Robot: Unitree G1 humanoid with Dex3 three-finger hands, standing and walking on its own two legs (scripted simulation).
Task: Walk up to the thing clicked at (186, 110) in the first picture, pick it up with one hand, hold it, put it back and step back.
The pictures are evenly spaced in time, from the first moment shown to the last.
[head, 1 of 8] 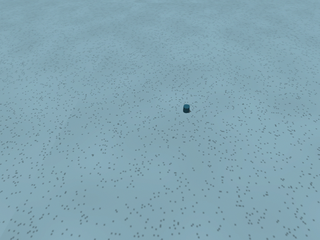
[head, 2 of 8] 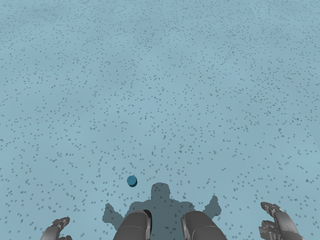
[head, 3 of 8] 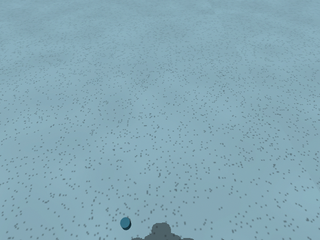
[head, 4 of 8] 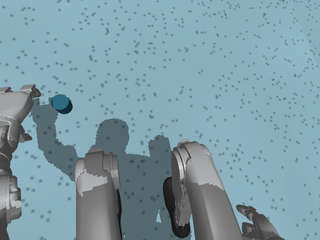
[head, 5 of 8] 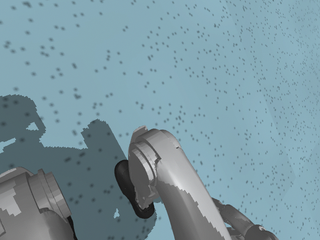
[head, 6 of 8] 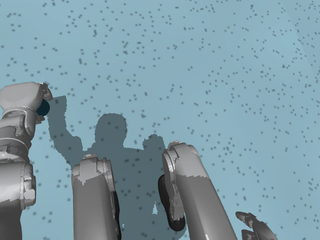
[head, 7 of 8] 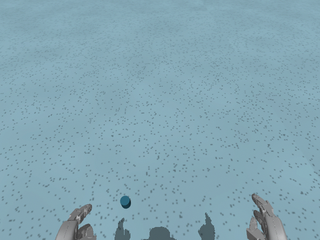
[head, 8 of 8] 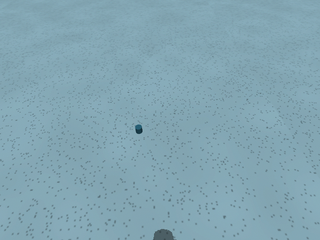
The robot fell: no
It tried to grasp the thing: yes
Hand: left
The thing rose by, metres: 0.69
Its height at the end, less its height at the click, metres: +0.00
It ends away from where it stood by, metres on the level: 0.01
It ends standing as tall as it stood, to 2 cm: yes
